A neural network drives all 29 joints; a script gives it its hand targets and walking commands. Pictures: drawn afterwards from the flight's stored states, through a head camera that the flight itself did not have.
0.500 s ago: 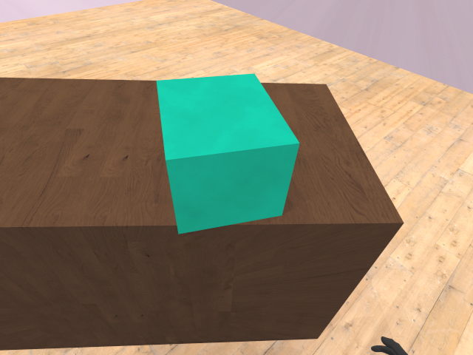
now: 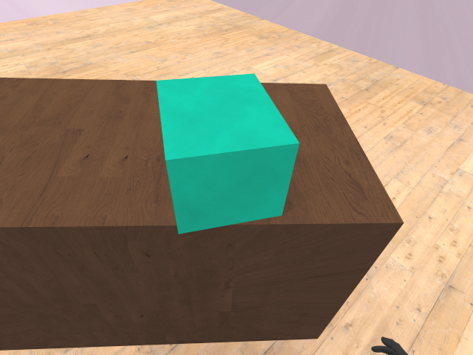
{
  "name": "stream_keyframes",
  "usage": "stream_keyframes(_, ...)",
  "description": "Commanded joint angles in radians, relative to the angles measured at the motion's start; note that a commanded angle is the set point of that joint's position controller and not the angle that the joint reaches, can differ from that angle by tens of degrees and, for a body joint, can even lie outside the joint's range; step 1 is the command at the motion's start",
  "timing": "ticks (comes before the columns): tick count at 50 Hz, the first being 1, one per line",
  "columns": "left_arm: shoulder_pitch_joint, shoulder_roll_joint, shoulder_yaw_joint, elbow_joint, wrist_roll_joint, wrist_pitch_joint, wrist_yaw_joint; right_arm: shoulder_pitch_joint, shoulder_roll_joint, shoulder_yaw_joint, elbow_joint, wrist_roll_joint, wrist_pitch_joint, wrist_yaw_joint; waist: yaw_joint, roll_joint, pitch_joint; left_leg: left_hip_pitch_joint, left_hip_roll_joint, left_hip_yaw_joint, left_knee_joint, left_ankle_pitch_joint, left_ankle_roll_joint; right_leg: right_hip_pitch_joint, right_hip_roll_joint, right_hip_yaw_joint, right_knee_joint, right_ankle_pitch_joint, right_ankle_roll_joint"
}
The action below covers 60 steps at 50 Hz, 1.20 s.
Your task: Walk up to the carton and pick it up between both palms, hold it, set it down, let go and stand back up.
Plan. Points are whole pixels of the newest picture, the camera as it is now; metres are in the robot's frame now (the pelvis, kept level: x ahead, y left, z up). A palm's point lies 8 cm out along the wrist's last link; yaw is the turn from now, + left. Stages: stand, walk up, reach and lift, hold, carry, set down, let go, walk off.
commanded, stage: stand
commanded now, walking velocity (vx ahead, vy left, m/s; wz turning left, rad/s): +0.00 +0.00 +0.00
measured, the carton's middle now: (219, 148) +0.51 +0.03 +0.09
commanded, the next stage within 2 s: none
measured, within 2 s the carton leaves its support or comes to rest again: neither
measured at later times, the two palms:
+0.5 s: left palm out of the picture +0.09 +0.28 -0.11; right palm out of the picture +0.11 -0.29 -0.09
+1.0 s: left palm out of the picture +0.09 +0.28 -0.11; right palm out of the picture +0.11 -0.30 -0.09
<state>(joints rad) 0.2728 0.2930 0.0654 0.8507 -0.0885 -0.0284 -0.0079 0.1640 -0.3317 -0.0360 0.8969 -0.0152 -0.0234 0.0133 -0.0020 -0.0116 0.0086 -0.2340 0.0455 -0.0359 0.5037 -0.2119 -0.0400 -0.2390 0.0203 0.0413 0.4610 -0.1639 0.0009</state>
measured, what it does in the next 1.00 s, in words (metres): stands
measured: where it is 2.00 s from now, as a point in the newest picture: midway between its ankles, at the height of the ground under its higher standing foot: outside the picture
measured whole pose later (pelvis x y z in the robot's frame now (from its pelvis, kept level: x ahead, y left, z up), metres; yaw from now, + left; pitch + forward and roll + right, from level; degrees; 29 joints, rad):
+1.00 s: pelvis +0.01 +0.00 +0.00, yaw +0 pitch -3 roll -1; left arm 0.23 0.31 0.07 0.87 -0.09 -0.03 -0.01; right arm 0.16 -0.35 -0.04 0.90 -0.02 -0.02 0.01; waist 0.00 -0.01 0.01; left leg -0.23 0.04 -0.04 0.49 -0.21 -0.04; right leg -0.24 0.02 0.04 0.46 -0.17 0.00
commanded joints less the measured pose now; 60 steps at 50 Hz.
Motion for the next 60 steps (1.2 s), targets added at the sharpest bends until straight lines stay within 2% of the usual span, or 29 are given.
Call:
stream_keyframes(1,-0.072,0.248,0.04,-0.049,0.119,-0.018,0.013,-0.016,-0.204,-0.044,-0.062,0.007,-0.014,-0.009,-0.021,0.109,0.021,-0.023,0.071,-0.094,-0.179,-0.244,0.062,-0.02,-0.121,0.113,-0.143,-0.257,-0.035)
stream_keyframes(2,-0.064,0.279,0.053,-0.05,0.115,-0.013,0.012,-0.001,-0.213,-0.045,-0.051,0.005,-0.016,-0.006,0.0,0.025,0.06,-0.066,0.077,-0.089,-0.208,-0.26,0.066,0.005,-0.116,0.115,-0.14,-0.257,-0.034)
stream_keyframes(4,-0.04,0.253,0.043,-0.057,0.116,-0.016,0.011,-0.013,-0.227,-0.048,-0.048,0.008,-0.018,-0.012,0.015,0.039,0.082,-0.047,0.07,-0.081,-0.18,-0.201,0.06,-0.028,-0.119,0.124,-0.148,-0.227,-0.037)
stream_keyframes(5,-0.085,0.25,0.043,-0.057,0.117,-0.019,0.004,0.027,-0.242,-0.058,-0.036,0.015,-0.017,-0.013,-0.033,0.041,0.061,-0.016,0.059,-0.085,-0.147,-0.175,0.054,-0.051,-0.115,0.129,-0.176,-0.271,-0.033)
stream_keyframes(7,-0.051,0.271,0.052,-0.065,0.12,-0.025,0.005,0.009,-0.191,-0.041,-0.06,0.012,-0.017,-0.003,-0.008,-0.002,0.047,0.027,0.066,-0.051,-0.093,-0.113,0.055,-0.05,-0.136,0.173,-0.211,-0.278,-0.024)
stream_keyframes(9,-0.115,0.25,0.037,-0.067,0.117,-0.021,0.001,0.093,-0.224,-0.043,-0.021,0.022,-0.011,-0.007,-0.048,-0.019,0.023,0.042,0.053,-0.048,-0.093,-0.08,0.048,-0.048,-0.158,0.181,-0.234,-0.316,-0.031)
stream_keyframes(11,-0.06,0.216,0.044,-0.041,0.116,-0.03,0.008,0.01,-0.214,-0.049,-0.053,0.007,-0.021,-0.001,-0.023,0.138,0.066,-0.004,0.078,-0.088,-0.164,-0.167,0.064,-0.046,-0.13,0.144,-0.179,-0.229,-0.034)
stream_keyframes(14,-0.056,0.246,0.043,-0.043,0.109,-0.032,0.005,0.013,-0.244,-0.047,-0.03,0.013,-0.03,-0.008,-0.005,0.031,0.008,-0.008,0.082,-0.092,-0.17,-0.121,0.062,0.03,-0.143,0.126,-0.14,-0.179,-0.039)
stream_keyframes(19,-0.056,0.252,0.039,-0.047,0.109,-0.015,0.002,0.024,-0.256,-0.05,-0.027,0.014,-0.016,-0.013,-0.003,0.03,0.003,-0.013,0.076,-0.082,-0.16,-0.155,0.069,0.049,-0.123,0.119,-0.135,-0.149,-0.023)
stream_keyframes(20,-0.081,0.251,0.036,-0.046,0.12,-0.017,0.015,-0.046,-0.218,-0.047,-0.063,0.008,-0.015,-0.006,-0.006,0.093,0.025,0.006,0.083,-0.091,-0.155,-0.068,0.053,0.0,-0.129,0.113,-0.12,-0.111,-0.025)
stream_keyframes(26,-0.051,0.264,0.047,-0.039,0.11,-0.025,0.01,0.029,-0.203,-0.038,-0.035,0.02,-0.019,-0.009,-0.007,-0.007,0.094,-0.009,0.089,-0.105,-0.15,-0.124,0.072,-0.059,-0.133,0.157,-0.179,-0.251,-0.044)
stream_keyframes(27,-0.047,0.234,0.039,-0.039,0.115,-0.017,0.009,0.026,-0.238,-0.046,-0.035,0.024,-0.018,-0.01,0.007,0.02,0.088,-0.002,0.066,-0.048,-0.139,-0.137,0.062,-0.044,-0.139,0.168,-0.189,-0.233,-0.035)
stream_keyframes(28,-0.107,0.252,0.035,-0.049,0.116,-0.019,0.013,0.041,-0.223,-0.051,-0.032,0.014,-0.015,-0.012,-0.035,0.008,0.022,0.021,0.078,-0.097,-0.153,-0.136,0.059,-0.028,-0.136,0.147,-0.156,-0.245,-0.025)
stream_keyframes(32,-0.071,0.235,0.042,-0.049,0.113,-0.011,0.009,0.005,-0.23,-0.047,-0.04,0.008,-0.015,-0.015,0.015,0.05,0.008,0.02,0.067,-0.077,-0.15,-0.164,0.063,-0.002,-0.122,0.111,-0.152,-0.206,-0.027)
stream_keyframes(33,-0.1,0.269,0.047,-0.049,0.105,-0.014,0.005,0.032,-0.242,-0.051,-0.037,0.014,-0.018,-0.019,-0.014,-0.006,0.033,0.006,0.071,-0.095,-0.166,-0.106,0.057,0.01,-0.12,0.122,-0.146,-0.208,-0.023)
stream_keyframes(35,-0.088,0.256,0.037,-0.024,0.11,-0.007,0.006,0.022,-0.246,-0.05,-0.037,0.01,-0.011,-0.018,-0.036,0.135,0.083,-0.006,0.07,-0.055,-0.149,-0.129,0.052,-0.036,-0.128,0.134,-0.174,-0.195,-0.026)
stream_keyframes(36,-0.113,0.272,0.038,-0.038,0.111,-0.008,0.004,0.039,-0.259,-0.043,-0.031,0.014,-0.01,-0.015,-0.022,0.055,0.001,-0.017,0.089,-0.105,-0.175,-0.141,0.06,0.05,-0.117,0.105,-0.124,-0.13,-0.025)
stream_keyframes(39,-0.047,0.259,0.049,-0.035,0.112,-0.016,0.004,-0.023,-0.232,-0.045,-0.058,0.014,-0.024,-0.013,0.026,0.076,0.039,-0.057,0.088,-0.103,-0.192,-0.226,0.069,0.027,-0.113,0.117,-0.124,-0.171,-0.021)
stream_keyframes(40,-0.076,0.23,0.038,-0.013,0.117,-0.018,0.0,0.009,-0.237,-0.048,-0.04,0.022,-0.025,-0.016,-0.024,0.119,0.091,-0.054,0.072,-0.1,-0.182,-0.206,0.061,0.015,-0.123,0.132,-0.148,-0.182,-0.035)
stream_keyframes(41,-0.101,0.271,0.043,-0.029,0.123,-0.018,0.004,-0.005,-0.229,-0.048,-0.052,0.021,-0.017,-0.015,-0.006,0.01,0.027,-0.045,0.08,-0.109,-0.183,-0.205,0.061,0.023,-0.121,0.11,-0.131,-0.21,-0.024)
stream_keyframes(43,-0.089,0.262,0.049,-0.03,0.115,-0.021,0.006,0.015,-0.212,-0.046,-0.043,0.019,-0.014,-0.008,-0.011,-0.022,0.055,-0.007,0.048,-0.067,-0.136,-0.145,0.062,-0.027,-0.132,0.154,-0.205,-0.299,-0.034)
stream_keyframes(45,-0.081,0.241,0.044,-0.035,0.127,-0.023,0.006,0.057,-0.217,-0.048,-0.028,0.011,-0.017,-0.008,-0.02,0.089,0.01,0.036,0.048,-0.049,-0.129,-0.103,0.055,0.007,-0.134,0.16,-0.185,-0.237,-0.035)
stream_keyframes(46,-0.128,0.285,0.057,-0.05,0.12,-0.022,0.006,0.046,-0.243,-0.051,-0.044,0.013,-0.021,-0.011,-0.031,0.011,0.048,-0.013,0.06,-0.07,-0.152,-0.121,0.058,-0.001,-0.134,0.14,-0.167,-0.238,-0.034)
stream_keyframes(47,-0.113,0.275,0.051,-0.032,0.116,-0.016,0.0,-0.019,-0.238,-0.051,-0.059,0.006,-0.021,-0.01,-0.021,0.097,0.032,0.022,0.088,-0.086,-0.165,-0.112,0.055,-0.025,-0.125,0.122,-0.152,-0.195,-0.032)
stream_keyframes(50,-0.12,0.231,0.042,-0.032,0.116,-0.021,0.001,0.023,-0.249,-0.053,-0.039,0.022,-0.029,-0.012,-0.021,0.041,0.018,0.008,0.075,-0.099,-0.167,-0.165,0.066,0.02,-0.112,0.11,-0.149,-0.162,-0.026)
stream_keyframes(51,-0.145,0.232,0.035,-0.027,0.108,-0.009,0.005,0.002,-0.243,-0.056,-0.048,0.014,-0.025,-0.011,-0.026,0.094,0.031,-0.007,0.102,-0.115,-0.193,-0.166,0.075,0.002,-0.124,0.101,-0.125,-0.149,-0.028)
stream_keyframes(52,-0.104,0.255,0.04,-0.037,0.112,-0.017,0.006,-0.011,-0.26,-0.057,-0.056,0.015,-0.022,-0.009,-0.002,0.029,0.047,-0.041,0.089,-0.117,-0.21,-0.186,0.06,0.035,-0.104,0.088,-0.094,-0.143,-0.026)
stream_keyframes(53,-0.113,0.241,0.033,-0.022,0.123,-0.015,0.003,0.023,-0.244,-0.053,-0.048,0.022,-0.019,-0.008,-0.027,0.103,0.037,-0.007,0.087,-0.093,-0.191,-0.2,0.058,0.004,-0.114,0.113,-0.133,-0.157,-0.033)
stream_keyframes(60,-0.077,0.273,0.048,-0.024,0.119,-0.016,0.005,0.04,-0.26,-0.044,-0.034,0.021,-0.012,-0.014,0.007,0.082,0.047,-0.03,0.08,-0.097,-0.188,-0.175,0.066,0.002,-0.12,0.127,-0.125,-0.166,-0.038)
